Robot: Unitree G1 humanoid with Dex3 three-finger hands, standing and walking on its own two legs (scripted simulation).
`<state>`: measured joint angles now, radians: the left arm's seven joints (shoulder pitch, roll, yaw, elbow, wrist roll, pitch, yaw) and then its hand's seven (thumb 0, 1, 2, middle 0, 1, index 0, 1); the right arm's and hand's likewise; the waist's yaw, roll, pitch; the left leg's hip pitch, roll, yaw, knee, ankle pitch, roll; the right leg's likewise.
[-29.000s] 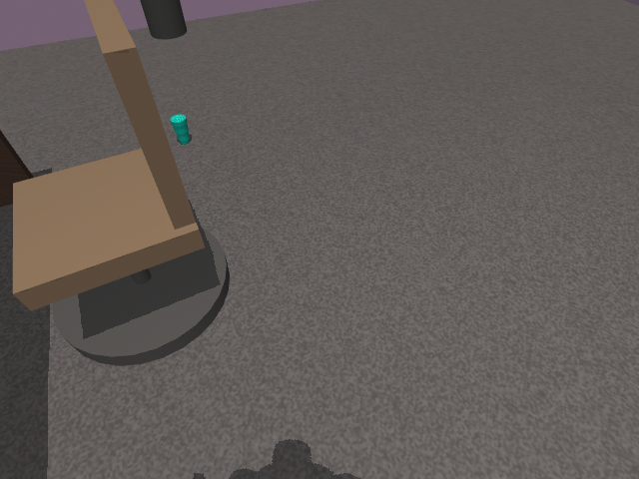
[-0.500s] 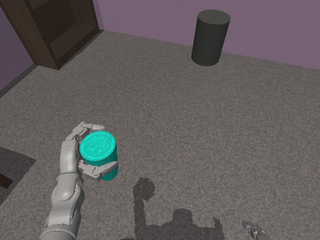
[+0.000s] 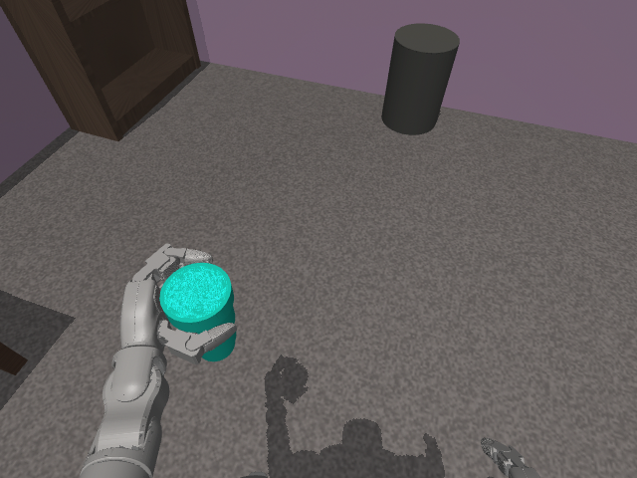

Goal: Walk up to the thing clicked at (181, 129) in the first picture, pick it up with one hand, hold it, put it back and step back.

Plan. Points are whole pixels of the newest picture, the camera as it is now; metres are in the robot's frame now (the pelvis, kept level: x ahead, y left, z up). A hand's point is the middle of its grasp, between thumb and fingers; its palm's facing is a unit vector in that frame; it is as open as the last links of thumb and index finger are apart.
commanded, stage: hold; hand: left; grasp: from the side
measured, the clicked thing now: (207, 320) +0.32 +0.16 +0.00
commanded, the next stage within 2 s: crouch in 1.50 s
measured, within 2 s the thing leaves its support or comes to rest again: neither
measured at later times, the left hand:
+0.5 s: hand (195, 305) +0.32 +0.17 +0.04, palm faces +0.14 -0.99 -0.04, open 10.9 cm
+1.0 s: hand (195, 304) +0.32 +0.17 +0.04, palm faces +0.14 -0.99 -0.05, open 10.9 cm
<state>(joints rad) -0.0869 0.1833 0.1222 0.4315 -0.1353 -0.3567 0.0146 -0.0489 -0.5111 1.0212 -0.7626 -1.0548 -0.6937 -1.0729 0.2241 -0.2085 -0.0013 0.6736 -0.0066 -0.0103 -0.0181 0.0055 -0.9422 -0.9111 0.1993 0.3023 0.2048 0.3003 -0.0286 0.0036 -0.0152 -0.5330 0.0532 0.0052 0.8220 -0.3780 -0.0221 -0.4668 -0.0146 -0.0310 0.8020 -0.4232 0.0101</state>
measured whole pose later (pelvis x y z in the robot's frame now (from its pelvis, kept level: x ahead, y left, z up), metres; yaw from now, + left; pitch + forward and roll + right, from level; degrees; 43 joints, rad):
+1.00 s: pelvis +0.00 +0.00 +0.00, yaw +0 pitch +5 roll -1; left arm -0.10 0.19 0.13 0.46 -0.13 -0.37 0.01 -0.05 -0.51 1.02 -0.76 -1.06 -0.69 -1.08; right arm 0.23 -0.21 -0.01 0.68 0.00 -0.01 -0.02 0.01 -0.94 -0.91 0.20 0.30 0.20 0.30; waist -0.03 0.01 -0.01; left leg -0.53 0.05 0.01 0.81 -0.37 -0.02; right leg -0.46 -0.01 -0.03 0.79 -0.41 0.01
